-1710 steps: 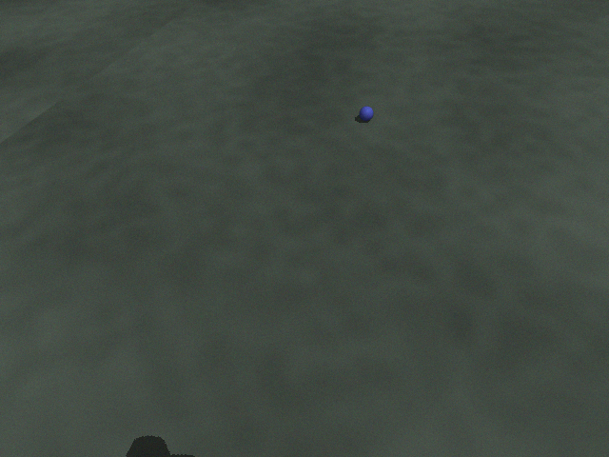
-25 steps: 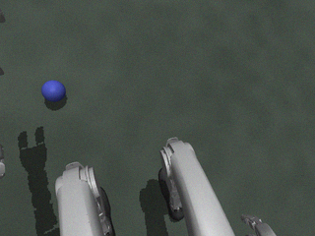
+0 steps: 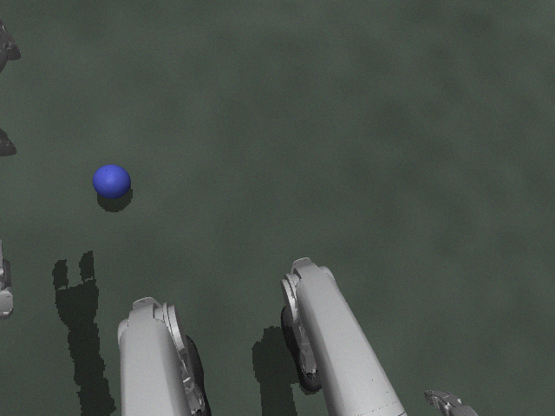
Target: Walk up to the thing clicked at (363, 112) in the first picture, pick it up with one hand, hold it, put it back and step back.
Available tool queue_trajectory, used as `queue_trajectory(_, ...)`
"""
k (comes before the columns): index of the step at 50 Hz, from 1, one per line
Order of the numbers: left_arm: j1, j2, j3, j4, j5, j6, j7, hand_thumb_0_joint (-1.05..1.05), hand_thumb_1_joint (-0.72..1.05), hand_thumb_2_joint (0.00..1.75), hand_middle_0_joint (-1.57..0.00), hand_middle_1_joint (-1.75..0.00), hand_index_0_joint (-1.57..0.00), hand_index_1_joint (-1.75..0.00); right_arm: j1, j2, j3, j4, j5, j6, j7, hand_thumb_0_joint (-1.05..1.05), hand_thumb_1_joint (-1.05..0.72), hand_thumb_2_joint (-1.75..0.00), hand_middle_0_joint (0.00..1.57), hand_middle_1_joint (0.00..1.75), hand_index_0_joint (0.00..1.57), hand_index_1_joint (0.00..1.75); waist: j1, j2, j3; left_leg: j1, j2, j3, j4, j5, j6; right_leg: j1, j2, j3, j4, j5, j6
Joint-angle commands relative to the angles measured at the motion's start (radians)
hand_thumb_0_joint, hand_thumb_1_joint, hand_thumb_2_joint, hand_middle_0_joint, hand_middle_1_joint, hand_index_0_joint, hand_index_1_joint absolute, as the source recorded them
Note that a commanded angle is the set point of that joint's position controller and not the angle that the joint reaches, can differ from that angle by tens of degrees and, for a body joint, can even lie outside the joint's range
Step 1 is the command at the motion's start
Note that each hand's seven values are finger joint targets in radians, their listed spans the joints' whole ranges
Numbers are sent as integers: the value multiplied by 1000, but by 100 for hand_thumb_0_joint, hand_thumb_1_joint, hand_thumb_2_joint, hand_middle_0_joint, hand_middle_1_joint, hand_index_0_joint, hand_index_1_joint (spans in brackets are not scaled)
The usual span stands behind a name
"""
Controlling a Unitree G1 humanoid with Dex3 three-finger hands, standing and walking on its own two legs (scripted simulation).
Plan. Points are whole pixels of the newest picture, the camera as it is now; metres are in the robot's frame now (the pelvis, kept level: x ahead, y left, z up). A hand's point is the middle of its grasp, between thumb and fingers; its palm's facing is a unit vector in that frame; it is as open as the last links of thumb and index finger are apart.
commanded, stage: go down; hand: left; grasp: from above
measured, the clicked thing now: (112, 181) +0.61 +0.23 -0.46
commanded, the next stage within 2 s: none
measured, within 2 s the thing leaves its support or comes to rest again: neither
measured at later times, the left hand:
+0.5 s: hand out of the picture +0.57 +0.26 -0.01, palm faces -0.42 -0.05 -0.91, open 14.3 cm
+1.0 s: hand out of the picture +0.57 +0.26 +0.01, palm faces -0.42 -0.04 -0.91, open 14.4 cm
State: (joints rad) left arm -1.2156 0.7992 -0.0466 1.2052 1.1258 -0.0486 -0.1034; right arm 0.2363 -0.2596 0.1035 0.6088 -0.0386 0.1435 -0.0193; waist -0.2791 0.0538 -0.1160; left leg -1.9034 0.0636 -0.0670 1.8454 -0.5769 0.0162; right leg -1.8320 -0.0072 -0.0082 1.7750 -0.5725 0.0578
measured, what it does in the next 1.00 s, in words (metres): rises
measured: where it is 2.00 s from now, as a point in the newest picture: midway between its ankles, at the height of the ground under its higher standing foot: (251, 379)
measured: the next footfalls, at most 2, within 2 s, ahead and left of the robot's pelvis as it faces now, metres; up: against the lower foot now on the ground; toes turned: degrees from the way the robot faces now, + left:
none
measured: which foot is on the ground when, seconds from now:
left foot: down 0.00-1.00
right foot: down 0.00-1.00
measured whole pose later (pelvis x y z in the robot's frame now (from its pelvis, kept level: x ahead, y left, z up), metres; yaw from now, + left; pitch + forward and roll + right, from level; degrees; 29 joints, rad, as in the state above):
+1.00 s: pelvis +0.02 +0.00 +0.06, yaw +0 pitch +35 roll -6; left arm -1.17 0.78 -0.04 1.26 1.13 -0.08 -0.02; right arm 0.24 -0.23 0.08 0.64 -0.04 0.15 -0.01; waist -0.27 0.05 -0.12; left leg -1.71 0.08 -0.06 1.67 -0.57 0.01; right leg -1.65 0.00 -0.02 1.58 -0.55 0.05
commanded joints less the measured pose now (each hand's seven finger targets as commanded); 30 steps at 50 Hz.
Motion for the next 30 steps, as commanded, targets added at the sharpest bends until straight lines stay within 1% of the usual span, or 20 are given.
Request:
queue_trajectory(1, -419, 230, 43, -154, -4, -11, 40, 0, -56, 100, -7, -101, -7, -102, 192, -219, -80, -9, -3, -3, -12, 0, -91, -90, 20, 30, 20, 30, -24, 237, -661, 576, -19, 0, -254, 127, 11, 333, 39, -75, -215, 156, -93)
queue_trajectory(3, -426, 224, 40, -165, -4, -16, 45, 0, -56, 101, -9, -100, -7, -101, 192, -209, -75, -4, -5, -6, -11, 0, -91, -90, 20, 30, 20, 30, -21, 252, -664, 582, -19, 6, -253, 156, 12, 331, 38, -70, -220, 176, -93)
queue_trajectory(4, -426, 234, 47, -166, -4, -20, 48, 0, -56, 100, -8, -101, -7, -102, 195, -209, -78, -5, -5, -7, -9, 0, -91, -90, 20, 30, 20, 30, -18, 253, -675, 592, -20, 11, -252, 166, 14, 344, 39, -69, -225, 182, -94)
queue_trajectory(5, -432, 233, 47, -176, -5, -25, 50, 0, -55, 99, -8, -101, -8, -101, 197, -209, -78, -6, -4, -7, -10, 0, -91, -90, 20, 30, 20, 30, -13, 252, -688, 608, -20, 3, -269, 161, 10, 354, 38, -70, -229, 178, -95)
queue_trajectory(7, -420, 232, 48, -150, -3, -30, 55, 0, -57, 100, -6, -103, -6, -103, 196, -206, -78, -5, -5, -7, -8, 0, -91, -90, 20, 30, 20, 30, -18, 244, -656, 585, -21, 10, -275, 144, 12, 364, 39, -68, -248, 167, -93)
queue_trajectory(8, -408, 230, 45, -156, -1, -33, 59, 0, -55, 99, -7, -103, -7, -103, 192, -197, -75, -7, -5, -7, -7, 0, -91, -90, 20, 30, 20, 30, -9, 237, -661, 584, -21, 15, -283, 138, 14, 387, 40, -68, -256, 164, -92)
queue_trajectory(9, -421, 231, 50, -166, -2, -35, 61, 0, -56, 100, -7, -102, -6, -102, 193, -205, -79, -3, -5, -8, -8, 0, -91, -90, 20, 30, 20, 30, -14, 238, -667, 602, -18, 9, -285, 139, 12, 372, 38, -68, -257, 163, -93)
queue_trajectory(13, -413, 228, 49, -165, 0, -38, 71, 0, -57, 100, -6, -104, -6, -104, 191, -201, -82, 3, -6, -6, -4, 0, -91, -90, 20, 30, 20, 30, -11, 252, -690, 647, -16, 7, -294, 177, 12, 387, 41, -67, -269, 188, -92)
queue_trajectory(14, -404, 239, 54, -161, 2, -40, 74, 0, -57, 101, -6, -104, -5, -104, 191, -201, -84, 1, -5, -5, -4, 0, -91, -90, 20, 30, 20, 30, -5, 252, -701, 658, -17, 8, -297, 188, 12, 407, 42, -66, -269, 198, -93)
queue_trajectory(15, -409, 243, 60, -150, -2, -41, 76, 0, -57, 101, -5, -104, -5, -104, 194, -201, -83, 4, -6, -7, -5, 0, -91, -90, 20, 30, 20, 30, -9, 242, -684, 650, -15, 6, -298, 185, 12, 400, 41, -65, -275, 194, -92)
queue_trajectory(16, -398, 220, 49, -159, -4, -43, 76, 0, -58, 102, -5, -103, -5, -103, 191, -198, -83, 2, -6, -5, -2, 0, -91, -90, 20, 30, 20, 30, -12, 251, -681, 661, -15, 6, -302, 196, 12, 405, 41, -66, -278, 201, -92)
queue_trajectory(17, -408, 243, 59, -166, 0, -44, 79, 0, -58, 101, -6, -103, -5, -103, 194, -200, -86, 7, -5, -5, -2, 0, -91, -90, 20, 30, 20, 30, -1, 258, -698, 681, -15, 5, -306, 209, 11, 405, 42, -65, -278, 207, -94)
queue_trajectory(19, -425, 233, 57, -177, -3, -47, 85, 0, -58, 101, -6, -104, -5, -104, 193, -193, -86, 7, -6, -3, -2, 0, -91, -90, 20, 30, 20, 30, -5, 265, -697, 687, -14, 6, -313, 201, 11, 405, 42, -65, -287, 202, -93)
queue_trajectory(21, -401, 233, 55, -156, 2, -45, 91, 0, -58, 101, -5, -104, -5, -104, 194, -195, -86, 7, -6, -1, 1, 0, -91, -90, 20, 30, 20, 30, -2, 255, -697, 689, -15, 8, -317, 210, 12, 427, 44, -64, -295, 211, -93)
queue_trajectory(23, -397, 221, 50, -143, -4, -43, 94, 0, -58, 101, -5, -103, -5, -103, 191, -192, -85, 14, -6, 0, 1, 0, -91, -90, 20, 30, 20, 30, -10, 257, -663, 683, -11, 6, -321, 212, 12, 412, 44, -64, -303, 210, -92)
queue_trajectory(24, -394, 209, 45, -145, -4, -45, 93, 0, -57, 100, -5, -104, -5, -104, 196, -191, -88, 11, -6, 0, 2, 0, -91, -90, 20, 30, 20, 30, -13, 240, -673, 684, -13, 12, -320, 207, 16, 433, 45, -63, -313, 210, -91)
queue_trajectory(26, -401, 236, 57, -145, 1, -44, 98, 0, -58, 102, -5, -103, -5, -103, 197, -196, -90, 19, -5, 2, 3, 0, -91, -90, 20, 30, 20, 30, -7, 257, -683, 700, -12, 7, -325, 229, 12, 428, 43, -62, -308, 222, -93)
queue_trajectory(27, -395, 223, 53, -149, 3, -42, 100, 0, -58, 101, -5, -103, -5, -103, 196, -195, -89, 13, -7, 4, 6, 0, -91, -90, 20, 30, 20, 30, 0, 265, -694, 720, -11, 4, -331, 248, 11, 428, 45, -63, -306, 231, -95)
queue_trajectory(29, -402, 227, 54, -147, 6, -41, 103, 0, -58, 101, -5, -102, -5, -103, 200, -202, -93, 16, -6, 8, 6, 0, -91, -90, 20, 30, 20, 30, -2, 260, -699, 750, -5, -8, -337, 265, 8, 420, 47, -68, -308, 236, -96)
queue_trajectory(30, -399, 215, 49, -140, 6, -40, 103, 0, -58, 102, -5, -102, -5, -103, 200, -197, -91, 17, -8, 8, 8, 0, -91, -90, 20, 30, 20, 30, -10, 266, -678, 736, -5, -10, -341, 263, 8, 411, 47, -69, -308, 233, -96)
